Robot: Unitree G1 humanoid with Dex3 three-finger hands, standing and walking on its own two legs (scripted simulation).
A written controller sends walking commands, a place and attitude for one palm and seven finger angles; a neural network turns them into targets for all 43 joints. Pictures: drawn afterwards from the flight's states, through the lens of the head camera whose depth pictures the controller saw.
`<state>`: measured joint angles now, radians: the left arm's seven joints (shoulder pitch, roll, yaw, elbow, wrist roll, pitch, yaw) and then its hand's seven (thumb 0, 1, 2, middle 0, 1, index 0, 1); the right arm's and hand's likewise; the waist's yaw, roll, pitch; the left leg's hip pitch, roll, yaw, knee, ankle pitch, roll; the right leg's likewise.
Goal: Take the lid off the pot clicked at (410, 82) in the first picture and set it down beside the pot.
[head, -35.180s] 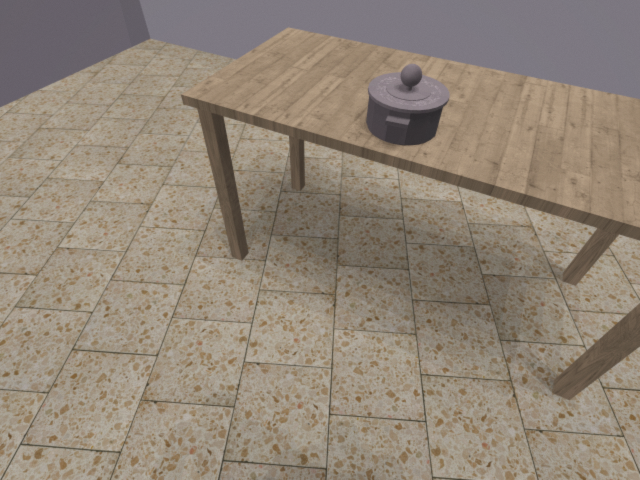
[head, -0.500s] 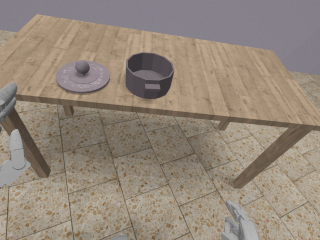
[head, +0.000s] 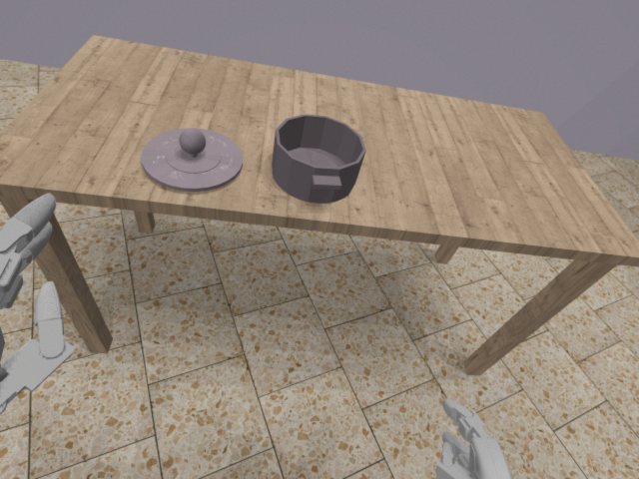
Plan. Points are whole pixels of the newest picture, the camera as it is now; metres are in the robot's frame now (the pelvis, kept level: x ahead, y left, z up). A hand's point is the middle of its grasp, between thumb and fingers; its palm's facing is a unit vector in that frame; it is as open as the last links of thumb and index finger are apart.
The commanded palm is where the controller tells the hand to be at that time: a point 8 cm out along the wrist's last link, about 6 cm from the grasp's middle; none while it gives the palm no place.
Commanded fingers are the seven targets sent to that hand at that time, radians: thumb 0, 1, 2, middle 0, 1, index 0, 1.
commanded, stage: stop stepping back and stand still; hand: left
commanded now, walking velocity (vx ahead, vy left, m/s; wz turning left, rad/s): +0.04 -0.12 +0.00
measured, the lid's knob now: (192, 141) +0.69 +0.26 +0.00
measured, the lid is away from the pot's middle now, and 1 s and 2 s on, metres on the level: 0.25 0.25 0.25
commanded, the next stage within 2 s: let the arm hang, fingers relaxed in 1.14 s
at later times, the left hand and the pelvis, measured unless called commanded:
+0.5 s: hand out of the picture +0.01 +0.16 -0.20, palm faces +0.07 -0.98 -0.17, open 7.1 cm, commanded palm none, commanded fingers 0.00 0.90 0.90 -0.20 -0.30 -0.20 -0.30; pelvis +0.00 -0.03 -0.02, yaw +5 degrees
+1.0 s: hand out of the picture +0.04 +0.11 -0.19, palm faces +0.12 -0.98 -0.18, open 7.3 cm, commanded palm none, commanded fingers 0.00 0.90 0.90 -0.20 -0.30 -0.20 -0.30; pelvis +0.04 -0.06 -0.01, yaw +5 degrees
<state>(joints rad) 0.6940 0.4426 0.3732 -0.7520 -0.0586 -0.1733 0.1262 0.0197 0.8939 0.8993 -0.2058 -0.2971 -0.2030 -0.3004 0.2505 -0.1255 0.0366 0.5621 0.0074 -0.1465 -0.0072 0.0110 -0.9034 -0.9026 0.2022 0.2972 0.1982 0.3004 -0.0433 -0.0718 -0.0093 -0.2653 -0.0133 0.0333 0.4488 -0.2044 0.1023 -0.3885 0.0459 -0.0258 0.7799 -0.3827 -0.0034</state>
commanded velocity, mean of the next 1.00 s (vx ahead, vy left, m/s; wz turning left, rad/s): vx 0.00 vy -0.01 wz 0.00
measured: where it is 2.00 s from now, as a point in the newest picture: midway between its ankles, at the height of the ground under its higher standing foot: outside the picture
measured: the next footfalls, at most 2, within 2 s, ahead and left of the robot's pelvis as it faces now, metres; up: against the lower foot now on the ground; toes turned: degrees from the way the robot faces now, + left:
right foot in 0.48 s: +0.02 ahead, -0.17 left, +0.00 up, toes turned +8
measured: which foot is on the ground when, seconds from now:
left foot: down 0.00-1.00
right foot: up 0.00-0.46, down 0.48-1.00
